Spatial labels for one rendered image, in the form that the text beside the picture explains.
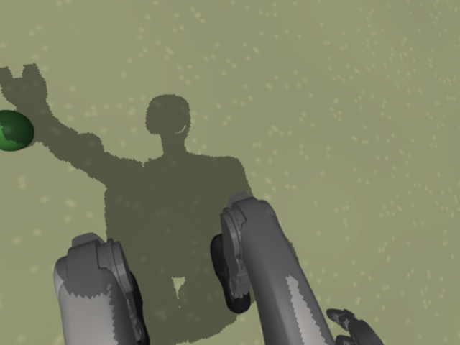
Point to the ball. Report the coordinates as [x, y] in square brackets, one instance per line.
[16, 131]

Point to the left robot foot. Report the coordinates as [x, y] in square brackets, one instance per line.
[145, 340]

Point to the right robot foot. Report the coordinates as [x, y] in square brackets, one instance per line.
[222, 272]

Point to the right robot hand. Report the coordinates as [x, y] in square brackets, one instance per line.
[361, 333]

